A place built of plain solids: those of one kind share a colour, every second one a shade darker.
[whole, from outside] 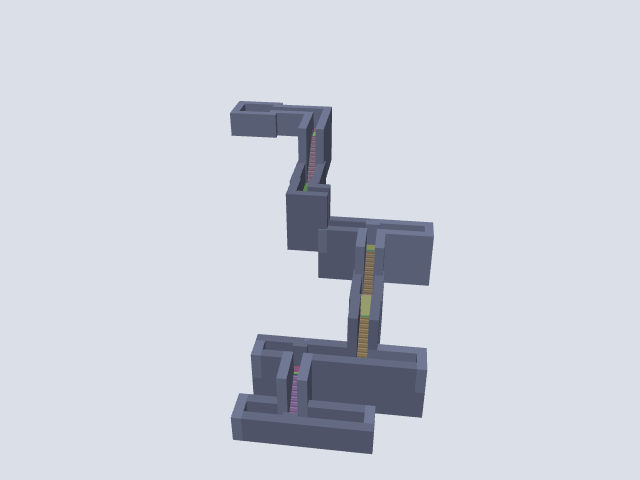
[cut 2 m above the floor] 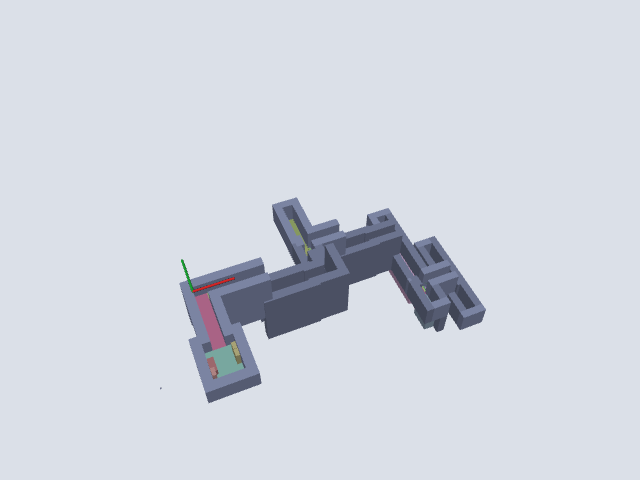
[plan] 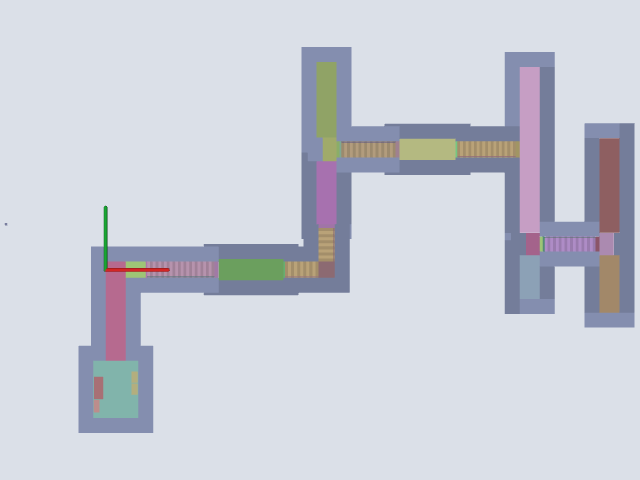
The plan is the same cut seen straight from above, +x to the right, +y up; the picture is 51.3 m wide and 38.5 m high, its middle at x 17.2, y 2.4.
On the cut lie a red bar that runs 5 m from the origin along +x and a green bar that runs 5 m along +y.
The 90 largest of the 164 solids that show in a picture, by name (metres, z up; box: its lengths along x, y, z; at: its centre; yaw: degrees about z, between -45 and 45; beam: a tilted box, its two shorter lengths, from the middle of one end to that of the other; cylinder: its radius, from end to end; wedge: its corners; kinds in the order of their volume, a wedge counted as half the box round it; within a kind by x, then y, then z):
{
 "wall_concrete_1": {"box": [1.2, 7.0, 3.6], "at": [-1.58, -9.58, 1.4]},
 "wall_concrete_2": {"box": [2.2, 1.2, 3.6], "at": [-1.08, -6.68, 1.4]},
 "wall_concrete_3": {"box": [1.2, 9.15, 3.6], "at": [-0.58, -2.7, 1.4]},
 "wall_concrete_4": {"box": [6.0, 1.2, 3.6], "at": [0.82, -12.48, 1.4]},
 "wall_concrete_5": {"box": [5.6, 1.2, 8.88], "at": [1.62, 1.27, -1.24]},
 "wall_concrete_6": {"box": [1.2, 6.65, 3.6], "at": [2.22, -3.95, 1.4]},
 "wall_concrete_7": {"box": [2.2, 1.2, 3.6], "at": [2.72, -6.68, 1.4]},
 "wall_concrete_8": {"box": [2.8, 1.2, 8.88], "at": [3.02, -1.23, -1.24]},
 "wall_concrete_9": {"box": [1.2, 7.0, 3.6], "at": [3.22, -9.58, 1.4]},
 "wall_concrete_10": {"box": [7.05, 1.2, 8.88], "at": [5.55, -1.23, -1.24]},
 "wall_concrete_11": {"box": [7.05, 1.2, 8.88], "at": [5.55, 1.27, -1.24]},
 "wall_concrete_12": {"box": [1.2, 1.4, 3.6], "at": [8.47, -1.33, -3.88]},
 "wall_concrete_13": {"box": [7.6, 1.2, 8.54], "at": [11.67, -1.43, -6.34]},
 "wall_concrete_14": {"box": [7.6, 1.2, 8.54], "at": [11.67, 1.47, -6.34]},
 "wall_concrete_15": {"box": [1.2, 1.4, 8.54], "at": [14.87, -1.33, -6.34]},
 "wall_concrete_16": {"box": [2.81, 1.2, 8.54], "at": [15.68, 1.27, -6.34]},
 "wall_concrete_17": {"box": [1.2, 7.45, 3.6], "at": [16.32, 6.2, -8.81]},
 "wall_concrete_18": {"box": [1.2, 8.45, 3.6], "at": [16.32, 13.65, -8.81]},
 "wall_concrete_19": {"box": [1.2, 3.0, 8.54], "at": [16.48, 2.17, -6.34]},
 "wall_concrete_20": {"box": [1.2, 1.9, 3.6], "at": [16.82, 9.67, -8.81]},
 "wall_concrete_21": {"box": [5.31, 1.2, 8.54], "at": [16.93, -1.23, -6.34]},
 "wall_concrete_22": {"box": [4.0, 1.2, 3.6], "at": [17.72, 17.27, -8.81]},
 "wall_concrete_23": {"box": [1.2, 5.5, 8.54], "at": [18.98, 0.92, -6.34]},
 "wall_concrete_24": {"box": [1.34, 1.2, 3.6], "at": [19.05, 3.07, -8.81]},
 "wall_concrete_25": {"box": [1.2, 6.55, 7.8], "at": [19.12, 5.75, -10.91]},
 "wall_concrete_26": {"box": [1.2, 7.55, 7.8], "at": [19.12, 14.1, -10.91]},
 "wall_concrete_27": {"box": [1.45, 1.2, 7.8], "at": [19.25, 8.42, -10.91]},
 "wall_concrete_28": {"box": [1.45, 1.2, 7.8], "at": [19.25, 10.92, -10.91]},
 "wall_concrete_29": {"box": [5.05, 1.2, 7.8], "at": [21.05, 8.42, -10.91]},
 "wall_concrete_30": {"box": [5.05, 1.2, 7.8], "at": [21.05, 10.92, -10.91]},
 "wall_concrete_31": {"box": [6.9, 1.2, 8.1], "at": [25.82, 8.22, -15.26]},
 "wall_concrete_32": {"box": [6.9, 1.2, 8.1], "at": [25.82, 11.12, -15.26]},
 "wall_concrete_33": {"box": [5.15, 1.2, 8.1], "at": [30.65, 8.42, -15.26]},
 "wall_concrete_34": {"box": [5.15, 1.2, 8.1], "at": [30.65, 10.92, -15.26]},
 "wall_concrete_35": {"box": [1.2, 5.9, 3.6], "at": [32.62, -0.58, -17.51]},
 "wall_concrete_36": {"box": [1.2, 7.25, 3.6], "at": [32.62, 5.4, -17.51]},
 "wall_concrete_37": {"box": [1.2, 7.15, 3.6], "at": [32.62, 13.9, -17.51]},
 "wall_concrete_38": {"box": [1.7, 1.2, 3.6], "at": [32.87, 2.37, -17.51]},
 "wall_concrete_39": {"box": [1.2, 1.8, 3.6], "at": [33.12, 2.07, -17.51]},
 "wall_concrete_40": {"box": [4.0, 1.2, 3.6], "at": [34.02, -2.93, -17.51]},
 "wall_concrete_41": {"box": [4.0, 1.2, 3.6], "at": [34.02, 16.87, -17.51]},
 "wall_concrete_42": {"box": [1.2, 5.0, 7.66], "at": [35.42, -1.03, -19.53]},
 "wall_concrete_43": {"box": [1.2, 14.8, 7.66], "at": [35.42, 10.07, -19.53]},
 "wall_concrete_44": {"box": [1.45, 1.2, 7.66], "at": [35.55, 0.87, -19.53]},
 "wall_concrete_45": {"box": [4.8, 1.2, 7.66], "at": [37.22, 0.87, -19.53]},
 "wall_concrete_46": {"box": [4.8, 1.2, 7.66], "at": [37.22, 3.27, -19.53]},
 "wall_concrete_47": {"box": [1.2, 6.1, 3.6], "at": [39.02, -1.58, -21.56]},
 "wall_concrete_48": {"box": [1.2, 9.1, 3.6], "at": [39.02, 7.22, -21.56]},
 "wall_concrete_49": {"box": [4.0, 1.2, 3.6], "at": [40.42, -4.03, -21.56]},
 "wall_concrete_50": {"box": [4.0, 1.2, 3.6], "at": [40.42, 11.17, -21.56]},
 "wall_concrete_51": {"box": [1.65, 1.2, 3.6], "at": [41.6, 1.77, -21.56]},
 "wall_concrete_52": {"box": [1.2, 7.0, 3.6], "at": [41.82, -1.13, -21.56]},
 "wall_concrete_53": {"box": [1.2, 10.0, 3.6], "at": [41.82, 6.77, -21.56]},
 "floor_gallery2c_concrete_1": {"box": [1.6, 13.3, 4.46], "at": [34.02, 9.62, -21.13]},
 "floor_landings1a_concrete_1": {"box": [5.2, 1.7, 5.33], "at": [11.67, 0.02, -7.94]},
 "floor_gallery1c_concrete_1": {"box": [1.6, 6.05, 4.6], "at": [17.72, 13.65, -12.51]},
 "floor_landings2a_concrete_1": {"box": [4.5, 1.7, 4.89], "at": [25.82, 9.67, -16.86]},
 "floor_gallery1a_concrete_1": {"box": [1.6, 5.05, 4.6], "at": [17.72, 6.2, -12.51]},
 "floor_gallery2a_concrete_1": {"box": [1.6, 3.5, 4.46], "at": [34.02, -0.58, -21.13]},
 "step_1": {"box": [0.3, 1.3, 4.78], "at": [14.48, 0.02, -7.87]},
 "step_2": {"box": [0.3, 1.3, 4.57], "at": [14.73, 0.02, -7.98]},
 "step_3": {"box": [0.3, 1.3, 4.37], "at": [14.97, 0.02, -8.08]},
 "step_4": {"box": [0.3, 1.3, 4.16], "at": [15.22, 0.02, -8.18]},
 "step_5": {"box": [0.3, 1.3, 3.96], "at": [15.46, 0.02, -8.28]},
 "step_6": {"box": [0.3, 1.3, 3.75], "at": [15.71, 0.02, -8.39]},
 "step_7": {"box": [0.3, 1.3, 3.55], "at": [15.95, 0.02, -8.49]},
 "step_8": {"box": [0.31, 1.3, 4.34], "at": [28.29, 9.67, -16.79]},
 "step_9": {"box": [0.31, 1.3, 4.14], "at": [28.51, 9.67, -16.89]},
 "step_10": {"box": [0.31, 1.3, 3.93], "at": [28.73, 9.67, -16.99]},
 "step_11": {"box": [0.31, 1.3, 3.52], "at": [29.18, 9.67, -17.19]},
 "floor_recess_concrete_1": {"box": [1.6, 1.3, 5.68], "at": [2.42, 0.02, -2.84]},
 "floor_recess_concrete_2": {"box": [0.25, 1.3, 4.6], "at": [18.65, 9.67, -12.51]},
 "floor_recess_concrete_3": {"box": [0.25, 1.2, 4.46], "at": [34.95, 2.07, -21.13]},
 "floor_gallery1b_concrete_1": {"box": [1.1, 1.9, 4.6], "at": [17.97, 9.67, -12.51]},
 "floor_gallery2b_concrete_1": {"box": [1.1, 1.8, 4.46], "at": [34.27, 2.07, -21.13]},
 "floor_gatehouse_concrete_1": {"box": [3.6, 4.6, 0.4], "at": [0.82, -9.58, -0.2]},
 "step_s2a_1": {"box": [0.31, 1.3, 4.04], "at": [18.99, 9.67, -12.44]},
 "step_s2a_2": {"box": [0.31, 1.3, 3.83], "at": [19.22, 9.67, -12.55]},
 "step_s2a_3": {"box": [0.31, 1.3, 3.62], "at": [19.44, 9.67, -12.65]},
 "step_s2a_4": {"box": [0.31, 1.3, 3.41], "at": [19.67, 9.67, -12.76]},
 "floor_gallery_concrete_1": {"box": [1.6, 7.95, 0.4], "at": [0.82, -3.3, -0.2]},
 "floor_gallery3c_concrete_1": {"box": [1.6, 7.6, 0.4], "at": [40.42, 6.77, -23.16]},
 "floor_l1a_1": {"box": [1.3, 1.3, 2.52], "at": [17.73, 0.02, -9.0]},
 "floor_shafts1a_concrete_1": {"box": [5.85, 1.3, 0.4], "at": [6.15, 0.02, -5.48]},
 "floor_gallery3a_concrete_1": {"box": [1.6, 4.6, 0.4], "at": [40.42, -1.13, -23.16]},
 "floor_shafts2b_concrete_1": {"box": [5.15, 1.3, 0.4], "at": [30.65, 9.67, -19.11]},
 "floor_shafts2a_concrete_1": {"box": [4.8, 1.3, 0.4], "at": [21.17, 9.67, -14.61]},
 "floor_shafts3a_concrete_1": {"box": [4.55, 1.2, 0.4], "at": [37.35, 2.07, -23.16]},
 "floor_shafts1bx_concrete_1": {"box": [1.3, 3.0, 0.4], "at": [17.73, 2.17, -10.41]},
 "step_s3a_1": {"box": [0.31, 1.2, 3.68], "at": [35.52, 2.07, -21.17]}
}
